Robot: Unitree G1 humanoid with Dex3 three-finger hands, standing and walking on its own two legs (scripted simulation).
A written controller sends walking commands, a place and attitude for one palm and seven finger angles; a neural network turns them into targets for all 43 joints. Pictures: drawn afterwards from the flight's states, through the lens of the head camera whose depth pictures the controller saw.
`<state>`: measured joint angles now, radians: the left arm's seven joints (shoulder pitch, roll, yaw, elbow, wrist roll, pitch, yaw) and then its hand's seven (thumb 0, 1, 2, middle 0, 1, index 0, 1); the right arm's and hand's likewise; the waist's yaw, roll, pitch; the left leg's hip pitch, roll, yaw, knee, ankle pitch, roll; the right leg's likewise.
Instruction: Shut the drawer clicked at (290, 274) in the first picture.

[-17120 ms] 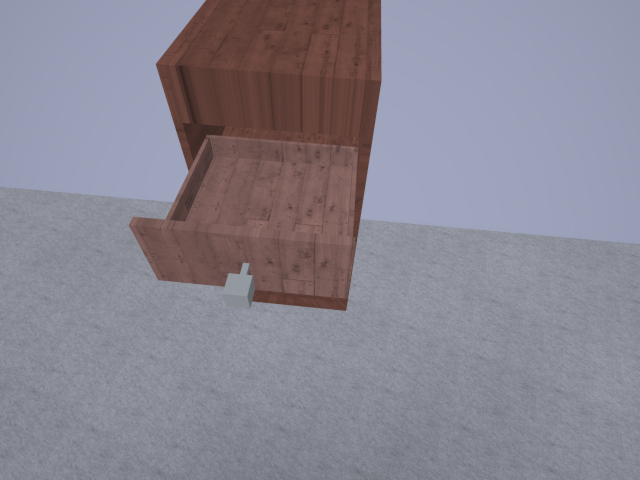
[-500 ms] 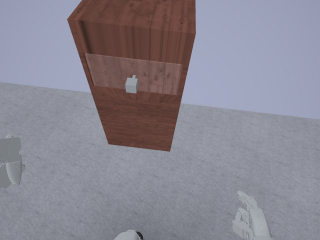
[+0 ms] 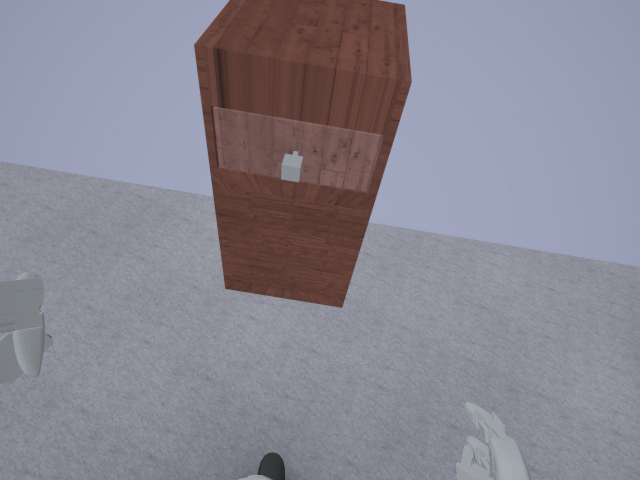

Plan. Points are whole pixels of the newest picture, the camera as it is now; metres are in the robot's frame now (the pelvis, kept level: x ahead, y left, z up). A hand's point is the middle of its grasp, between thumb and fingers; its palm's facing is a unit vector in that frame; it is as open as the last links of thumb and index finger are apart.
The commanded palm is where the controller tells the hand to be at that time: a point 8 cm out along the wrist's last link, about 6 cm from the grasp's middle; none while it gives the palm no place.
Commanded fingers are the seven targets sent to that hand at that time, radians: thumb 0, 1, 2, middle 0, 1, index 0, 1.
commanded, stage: stop stepping back and stand still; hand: left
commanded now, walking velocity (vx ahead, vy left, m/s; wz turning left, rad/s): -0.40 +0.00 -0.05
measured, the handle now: (293, 162) +0.79 +0.12 -0.11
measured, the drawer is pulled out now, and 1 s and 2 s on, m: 0.00 0.00 0.00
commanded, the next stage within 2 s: let the arm hang, fingers relaxed in 1.50 s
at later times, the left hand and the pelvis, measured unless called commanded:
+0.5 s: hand out of the picture +0.07 +0.35 +0.18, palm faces +0.42 -0.87 -0.26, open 3.2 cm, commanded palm +0.01 +0.37 +0.18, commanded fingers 0.00 0.90 0.90 -1.40 -1.60 -1.40 -1.60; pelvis -0.14 +0.11 -0.03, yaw -5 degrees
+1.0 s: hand out of the picture -0.04 +0.40 +0.18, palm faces +0.30 -0.89 -0.35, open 3.3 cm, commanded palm -0.11 +0.45 +0.18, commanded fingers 0.00 0.90 0.90 -1.40 -1.60 -1.40 -1.60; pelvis -0.26 +0.18 -0.01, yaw -5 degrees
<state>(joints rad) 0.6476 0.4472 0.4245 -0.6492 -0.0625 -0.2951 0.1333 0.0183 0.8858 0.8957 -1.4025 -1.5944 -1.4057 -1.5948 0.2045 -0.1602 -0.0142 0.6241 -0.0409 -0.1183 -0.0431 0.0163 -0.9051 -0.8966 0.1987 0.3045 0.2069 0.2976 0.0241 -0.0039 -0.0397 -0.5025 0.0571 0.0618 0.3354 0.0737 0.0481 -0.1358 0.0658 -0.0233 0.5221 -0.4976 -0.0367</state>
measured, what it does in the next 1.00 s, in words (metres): walks backwards: right foot, then right foot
